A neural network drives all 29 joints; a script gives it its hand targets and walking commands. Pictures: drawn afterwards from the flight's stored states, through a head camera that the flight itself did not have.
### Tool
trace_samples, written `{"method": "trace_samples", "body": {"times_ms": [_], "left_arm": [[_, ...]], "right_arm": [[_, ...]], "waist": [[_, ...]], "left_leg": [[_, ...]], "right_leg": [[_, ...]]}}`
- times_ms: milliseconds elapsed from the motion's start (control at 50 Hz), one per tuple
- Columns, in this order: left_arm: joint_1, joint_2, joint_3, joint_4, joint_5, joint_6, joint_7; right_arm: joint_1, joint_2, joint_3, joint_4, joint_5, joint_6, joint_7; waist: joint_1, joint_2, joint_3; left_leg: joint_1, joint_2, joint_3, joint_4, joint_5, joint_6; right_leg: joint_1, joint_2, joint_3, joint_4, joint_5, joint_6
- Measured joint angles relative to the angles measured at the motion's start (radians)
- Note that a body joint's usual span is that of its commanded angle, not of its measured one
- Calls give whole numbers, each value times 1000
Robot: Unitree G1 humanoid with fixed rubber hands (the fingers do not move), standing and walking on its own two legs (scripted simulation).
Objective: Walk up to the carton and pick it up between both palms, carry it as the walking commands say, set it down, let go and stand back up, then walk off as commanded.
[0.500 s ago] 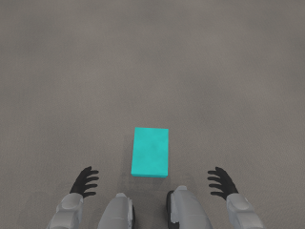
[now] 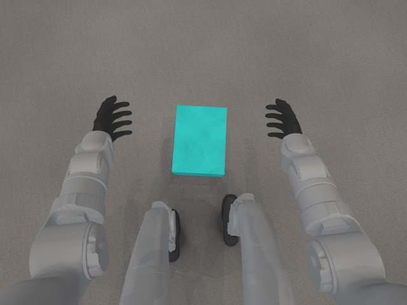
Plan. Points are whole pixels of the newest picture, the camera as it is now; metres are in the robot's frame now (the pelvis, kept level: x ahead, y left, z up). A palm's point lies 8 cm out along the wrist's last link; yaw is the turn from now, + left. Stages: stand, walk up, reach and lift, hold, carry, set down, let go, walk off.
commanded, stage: reach and lift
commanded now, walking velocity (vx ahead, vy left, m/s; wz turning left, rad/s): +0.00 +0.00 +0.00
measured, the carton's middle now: (200, 143) +0.49 +0.02 -0.59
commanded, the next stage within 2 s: none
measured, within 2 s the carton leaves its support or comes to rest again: neither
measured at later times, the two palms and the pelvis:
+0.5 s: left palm (115, 95) +0.51 +0.21 -0.15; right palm (277, 100) +0.49 -0.17 -0.15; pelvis +0.05 +0.01 -0.01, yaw +3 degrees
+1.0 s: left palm (143, 122) +0.49 +0.18 -0.31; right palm (264, 121) +0.49 -0.17 -0.30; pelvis -0.01 +0.01 -0.14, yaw +3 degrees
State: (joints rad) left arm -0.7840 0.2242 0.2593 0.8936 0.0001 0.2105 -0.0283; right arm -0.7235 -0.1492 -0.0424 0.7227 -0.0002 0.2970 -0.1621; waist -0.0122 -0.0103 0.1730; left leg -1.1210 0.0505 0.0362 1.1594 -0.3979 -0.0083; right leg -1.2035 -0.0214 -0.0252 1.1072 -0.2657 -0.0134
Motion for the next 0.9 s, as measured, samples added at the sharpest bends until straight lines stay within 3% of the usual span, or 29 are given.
{"method": "trace_samples", "body": {"times_ms": [200,400,620,800,900], "left_arm": [[-174,21,-42,1,-11,-62,65],[-180,20,-25,11,-11,-180,69],[-173,20,-31,-16,-11,-199,69],[-261,21,-8,36,-11,-177,68],[-314,23,-36,35,-11,-141,87]], "right_arm": [[-150,-19,-51,13,12,-83,-22],[-163,-15,-140,79,12,-243,30],[-155,-8,-165,45,12,-271,65],[-237,-12,-182,86,12,-242,62],[-315,-29,-182,86,12,-206,34]], "waist": [[-6,16,-36],[-24,-5,-158],[-36,3,-175],[-45,11,-177],[-42,11,-99]], "left_leg": [[-123,-1,-2,20,-28,-5],[-266,-23,-12,-7,-30,-5],[-405,-37,-30,33,-12,-13],[-632,-37,-36,266,-50,-15],[-722,-38,-39,402,-77,-16]], "right_leg": [[-114,0,1,4,-20,-3],[-262,0,24,4,-37,0],[-394,0,32,45,-33,5],[-618,0,33,260,-56,6],[-710,0,34,390,-76,6]]}}
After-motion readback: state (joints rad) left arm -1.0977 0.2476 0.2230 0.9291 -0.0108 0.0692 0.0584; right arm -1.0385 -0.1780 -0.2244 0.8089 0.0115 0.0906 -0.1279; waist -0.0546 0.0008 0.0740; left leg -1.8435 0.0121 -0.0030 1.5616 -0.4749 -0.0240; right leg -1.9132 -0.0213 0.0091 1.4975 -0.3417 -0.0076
